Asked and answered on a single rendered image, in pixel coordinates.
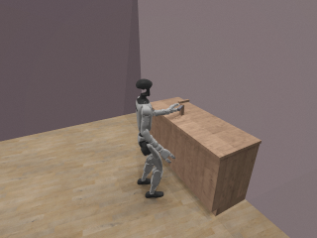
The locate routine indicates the counter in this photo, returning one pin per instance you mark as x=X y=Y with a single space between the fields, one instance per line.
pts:
x=213 y=158

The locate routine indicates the right robot hand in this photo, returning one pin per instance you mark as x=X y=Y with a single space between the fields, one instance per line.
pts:
x=165 y=153

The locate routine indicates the robot right forearm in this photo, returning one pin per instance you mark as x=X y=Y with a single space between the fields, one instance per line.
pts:
x=149 y=138

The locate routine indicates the robot right upper arm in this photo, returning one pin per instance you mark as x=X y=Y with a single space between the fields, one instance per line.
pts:
x=146 y=114

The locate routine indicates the robot right thigh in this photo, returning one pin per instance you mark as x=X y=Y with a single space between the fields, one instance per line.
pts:
x=149 y=150

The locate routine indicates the right robot shin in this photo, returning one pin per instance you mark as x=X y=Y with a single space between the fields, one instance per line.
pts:
x=155 y=179

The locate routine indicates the left robot hand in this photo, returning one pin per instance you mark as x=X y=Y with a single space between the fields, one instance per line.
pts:
x=172 y=109

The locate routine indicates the robot left forearm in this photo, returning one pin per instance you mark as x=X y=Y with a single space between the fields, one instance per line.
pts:
x=162 y=112

